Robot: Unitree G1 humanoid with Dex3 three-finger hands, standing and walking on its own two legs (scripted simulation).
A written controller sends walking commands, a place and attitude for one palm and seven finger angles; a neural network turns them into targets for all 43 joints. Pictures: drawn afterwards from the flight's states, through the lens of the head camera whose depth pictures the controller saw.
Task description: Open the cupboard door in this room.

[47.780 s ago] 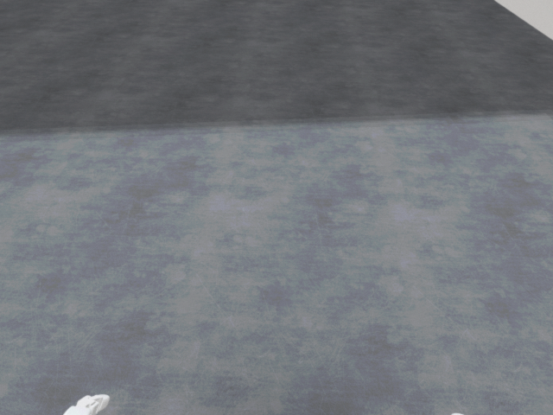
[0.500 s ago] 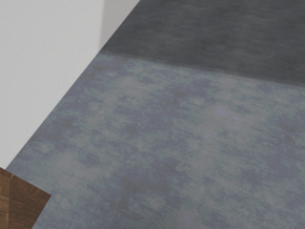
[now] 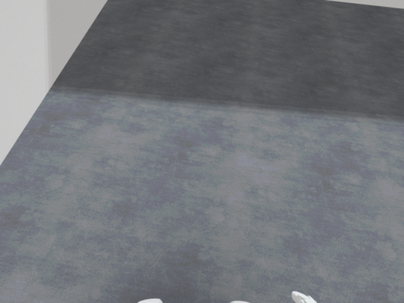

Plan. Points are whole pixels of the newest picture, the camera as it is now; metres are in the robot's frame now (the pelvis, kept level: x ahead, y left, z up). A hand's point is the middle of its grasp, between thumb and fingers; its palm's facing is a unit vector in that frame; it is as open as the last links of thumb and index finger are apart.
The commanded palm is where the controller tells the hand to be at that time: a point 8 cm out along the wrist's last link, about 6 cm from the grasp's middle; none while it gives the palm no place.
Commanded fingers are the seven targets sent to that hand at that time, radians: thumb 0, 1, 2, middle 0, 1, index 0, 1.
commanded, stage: walk to a spot facing it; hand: left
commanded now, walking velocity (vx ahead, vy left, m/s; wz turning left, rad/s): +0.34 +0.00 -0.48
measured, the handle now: out of the picture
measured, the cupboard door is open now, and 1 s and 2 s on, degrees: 41 41 41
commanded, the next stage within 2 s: turn to face it in 0.72 s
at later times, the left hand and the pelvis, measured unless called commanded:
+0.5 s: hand (189, 199) +0.39 +0.06 -0.16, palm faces -0.26 -0.95 -0.18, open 7.3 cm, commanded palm none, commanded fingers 0.00 0.90 0.90 -0.20 -0.30 -0.20 -0.30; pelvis +0.23 -0.08 +0.00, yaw -13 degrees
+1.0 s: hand (195, 191) +0.43 +0.04 -0.18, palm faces -0.14 -0.98 -0.14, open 7.3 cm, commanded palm none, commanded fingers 0.00 0.90 0.90 -0.20 -0.30 -0.20 -0.30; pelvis +0.48 -0.12 -0.01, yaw -13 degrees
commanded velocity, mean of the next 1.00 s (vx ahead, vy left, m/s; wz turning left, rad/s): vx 0.26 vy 0.00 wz -0.03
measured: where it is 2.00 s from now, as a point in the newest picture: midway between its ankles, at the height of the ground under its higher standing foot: (241, 217)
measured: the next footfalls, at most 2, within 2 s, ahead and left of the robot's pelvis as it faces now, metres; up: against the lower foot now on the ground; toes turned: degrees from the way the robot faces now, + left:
right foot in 0.38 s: +0.29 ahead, -0.15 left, +0.00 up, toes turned -19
left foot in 0.92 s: +0.59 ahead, -0.06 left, +0.00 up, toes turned -8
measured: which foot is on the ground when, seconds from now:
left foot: down 0.00-0.38, up 0.40-0.90, down 0.92-1.00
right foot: up 0.00-0.36, down 0.38-0.94, up 0.96-1.00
